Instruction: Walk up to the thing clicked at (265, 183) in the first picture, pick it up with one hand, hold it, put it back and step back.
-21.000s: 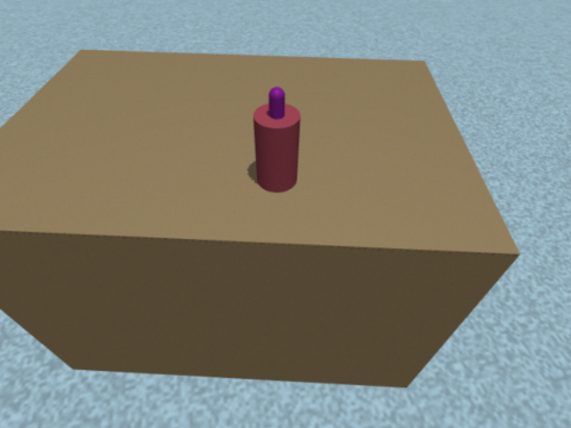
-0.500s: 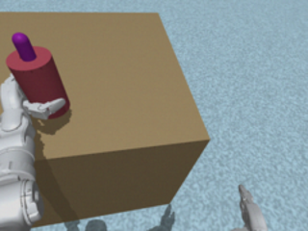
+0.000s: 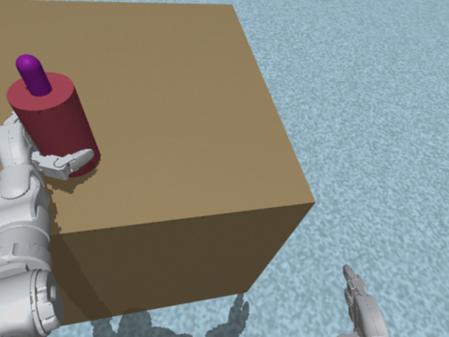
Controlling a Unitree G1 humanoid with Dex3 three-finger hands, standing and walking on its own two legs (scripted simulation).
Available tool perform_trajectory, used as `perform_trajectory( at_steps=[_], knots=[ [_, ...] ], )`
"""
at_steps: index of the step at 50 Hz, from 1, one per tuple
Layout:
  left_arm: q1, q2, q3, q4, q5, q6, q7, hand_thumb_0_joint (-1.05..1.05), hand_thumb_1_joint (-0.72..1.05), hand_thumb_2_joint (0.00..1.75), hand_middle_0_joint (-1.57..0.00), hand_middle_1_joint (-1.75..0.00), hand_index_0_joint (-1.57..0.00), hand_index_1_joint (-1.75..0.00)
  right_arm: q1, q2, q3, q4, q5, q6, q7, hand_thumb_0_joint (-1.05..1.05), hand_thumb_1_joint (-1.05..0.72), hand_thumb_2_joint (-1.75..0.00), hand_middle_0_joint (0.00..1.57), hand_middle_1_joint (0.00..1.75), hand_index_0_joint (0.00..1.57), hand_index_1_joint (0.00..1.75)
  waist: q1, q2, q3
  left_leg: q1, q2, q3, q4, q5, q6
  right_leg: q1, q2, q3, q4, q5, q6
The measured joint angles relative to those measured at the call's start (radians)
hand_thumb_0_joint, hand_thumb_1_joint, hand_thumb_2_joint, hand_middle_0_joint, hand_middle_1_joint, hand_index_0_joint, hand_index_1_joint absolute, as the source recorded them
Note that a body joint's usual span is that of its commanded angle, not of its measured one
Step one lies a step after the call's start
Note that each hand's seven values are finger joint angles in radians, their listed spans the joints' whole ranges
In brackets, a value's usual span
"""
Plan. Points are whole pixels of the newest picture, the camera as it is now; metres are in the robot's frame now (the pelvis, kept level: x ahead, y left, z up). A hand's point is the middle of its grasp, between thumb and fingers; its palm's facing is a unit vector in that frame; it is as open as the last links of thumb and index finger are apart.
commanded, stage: loosen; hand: left
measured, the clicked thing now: (54, 117) +0.47 +0.23 +0.13
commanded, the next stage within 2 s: open in 0.10 s
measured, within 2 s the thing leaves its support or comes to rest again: neither
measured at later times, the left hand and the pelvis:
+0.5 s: hand (55, 132) +0.47 +0.24 +0.10, palm faces +0.25 -0.97 +0.02, open 14.1 cm; pelvis -0.01 -0.01 -0.01, yaw +0 degrees
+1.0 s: hand (5, 87) +0.49 +0.28 +0.18, palm faces +0.32 -0.95 +0.02, open 17.6 cm; pelvis +0.00 -0.01 +0.00, yaw +0 degrees
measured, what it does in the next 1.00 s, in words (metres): stands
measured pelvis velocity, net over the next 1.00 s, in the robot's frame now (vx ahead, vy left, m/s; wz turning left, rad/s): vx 0.00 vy -0.01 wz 0.00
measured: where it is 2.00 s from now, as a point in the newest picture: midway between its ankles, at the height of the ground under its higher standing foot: outside the picture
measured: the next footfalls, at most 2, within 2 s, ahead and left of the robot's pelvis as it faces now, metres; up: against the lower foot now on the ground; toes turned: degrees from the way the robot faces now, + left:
none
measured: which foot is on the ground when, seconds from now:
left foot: down 0.00-1.00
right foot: down 0.00-1.00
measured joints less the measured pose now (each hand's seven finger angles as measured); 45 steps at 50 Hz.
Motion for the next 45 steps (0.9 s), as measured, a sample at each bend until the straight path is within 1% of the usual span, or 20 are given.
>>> perform_trajectory(
  at_steps=[3,5,9,12,16,19,21,26,33,35,38,42,45],
  knots=[
    [0.004,-0.003,-0.001,0.001,-0.001,-0.003,-0.003,-0.01,-0.61,1.09,-0.62,-1.01,-0.65,-1.03,0.005,-0.002,-0.001,-0.005,0.000,0.005,0.003,-0.01,0.50,-0.07,0.05,0.05,0.05,0.06,0.004,0.003,0.005,-0.010,0.000,0.001,0.010,-0.004,0.001,-0.011,-0.001,0.001,0.012,-0.005,0.001],
    [0.007,-0.007,0.005,-0.011,-0.008,-0.009,-0.008,-0.01,-0.61,1.08,-0.62,-1.00,-0.65,-1.02,0.009,-0.001,0.002,-0.015,-0.001,0.012,0.004,-0.01,0.50,-0.07,0.05,0.05,0.05,0.06,0.008,0.004,0.010,-0.016,0.000,0.002,0.016,-0.006,0.001,-0.018,-0.001,0.001,0.019,-0.007,0.001],
    [0.006,-0.009,0.005,-0.023,-0.011,-0.015,-0.005,-0.01,-0.58,1.03,-0.65,-0.94,-0.68,-0.96,0.018,-0.001,0.004,-0.043,-0.003,0.019,0.004,-0.01,0.50,-0.06,0.05,0.05,0.05,0.06,0.012,0.001,0.018,-0.018,-0.002,0.000,0.021,-0.006,0.001,-0.021,-0.002,-0.001,0.028,-0.010,0.001],
    [0.003,-0.009,0.000,-0.022,-0.007,-0.012,-0.003,-0.01,-0.56,0.94,-0.67,-0.89,-0.71,-0.91,0.021,-0.005,0.003,-0.051,-0.004,0.019,0.002,-0.01,0.50,-0.06,0.05,0.05,0.05,0.06,0.011,-0.003,0.013,-0.021,-0.002,-0.003,0.022,-0.005,-0.001,-0.023,-0.003,-0.003,0.031,-0.011,-0.001],
    [-0.012,-0.012,0.011,-0.029,-0.016,-0.024,-0.008,-0.02,-0.54,0.79,-0.71,-0.82,-0.73,-0.83,0.023,-0.007,0.001,-0.045,-0.005,0.019,0.002,-0.01,0.50,-0.06,0.05,0.05,0.05,0.06,0.010,-0.006,0.006,-0.023,-0.002,-0.007,0.025,-0.003,-0.004,-0.025,-0.002,-0.007,0.036,-0.012,-0.004],
    [-0.046,0.005,0.012,-0.005,-0.008,-0.035,-0.011,-0.02,-0.55,0.66,-0.69,-0.75,-0.71,-0.76,0.019,-0.007,0.002,-0.037,-0.006,0.025,0.003,-0.01,0.50,-0.06,0.05,0.05,0.05,0.06,0.008,-0.005,0.004,-0.027,-0.002,-0.010,0.029,-0.002,-0.006,-0.029,-0.002,-0.010,0.042,-0.013,-0.007],
    [-0.072,0.021,0.010,0.032,-0.004,-0.036,-0.015,-0.02,-0.56,0.58,-0.66,-0.69,-0.68,-0.69,0.017,-0.007,0.004,-0.038,-0.005,0.029,0.005,-0.01,0.50,-0.06,0.05,0.05,0.05,0.06,0.005,-0.002,0.002,-0.034,-0.002,-0.010,0.032,0.000,-0.006,-0.037,-0.002,-0.011,0.048,-0.013,-0.008],
    [-0.094,0.042,0.026,0.075,-0.006,-0.025,-0.038,-0.02,-0.61,0.38,-0.55,-0.52,-0.56,-0.52,0.035,-0.014,0.010,-0.083,-0.004,0.043,0.009,-0.01,0.52,-0.06,0.05,0.05,0.05,0.06,0.004,0.008,0.002,-0.054,-0.002,-0.006,0.037,0.005,-0.005,-0.063,-0.002,-0.007,0.062,-0.011,-0.008],
    [-0.095,0.045,0.038,0.071,-0.010,-0.018,-0.046,-0.02,-0.61,0.17,-0.38,-0.30,-0.39,-0.30,0.056,-0.023,0.010,-0.123,-0.001,0.048,0.005,-0.01,0.53,-0.05,0.05,0.05,0.05,0.06,0.000,-0.001,0.006,-0.072,-0.002,-0.004,0.045,0.008,-0.007,-0.086,-0.003,-0.005,0.079,-0.013,-0.010],
    [-0.095,0.045,0.041,0.061,-0.009,-0.022,-0.047,-0.02,-0.61,0.13,-0.33,-0.24,-0.34,-0.24,0.056,-0.024,0.009,-0.123,-0.001,0.050,0.003,-0.01,0.53,-0.05,0.05,0.05,0.05,0.06,-0.003,-0.006,0.006,-0.076,-0.001,-0.005,0.048,0.007,-0.008,-0.089,-0.002,-0.006,0.082,-0.014,-0.011],
    [-0.094,0.054,0.046,0.053,0.008,-0.019,-0.038,-0.02,-0.61,0.08,-0.25,-0.17,-0.26,-0.17,0.054,-0.027,0.006,-0.134,-0.003,0.057,0.001,-0.01,0.53,-0.05,0.06,0.05,0.05,0.06,-0.010,-0.009,0.004,-0.078,0.000,-0.007,0.052,0.005,-0.008,-0.089,-0.001,-0.008,0.083,-0.015,-0.011],
    [-0.102,0.074,0.065,0.041,0.017,0.007,-0.020,-0.02,-0.61,0.04,-0.17,-0.11,-0.18,-0.10,0.049,-0.037,-0.012,-0.143,-0.002,0.055,-0.006,-0.01,0.53,-0.05,0.06,0.05,0.06,0.06,-0.016,-0.008,0.002,-0.063,0.002,-0.007,0.048,0.002,-0.010,-0.073,0.001,-0.007,0.074,-0.014,-0.012],
    [-0.117,0.099,0.078,0.019,0.023,0.034,-0.016,-0.02,-0.61,0.03,-0.13,-0.08,-0.14,-0.07,0.049,-0.044,-0.022,-0.145,0.005,0.058,-0.016,-0.01,0.53,-0.05,0.06,0.05,0.06,0.06,-0.017,-0.009,0.000,-0.038,0.003,-0.005,0.034,0.003,-0.010,-0.047,0.003,-0.005,0.056,-0.011,-0.011]
  ],
)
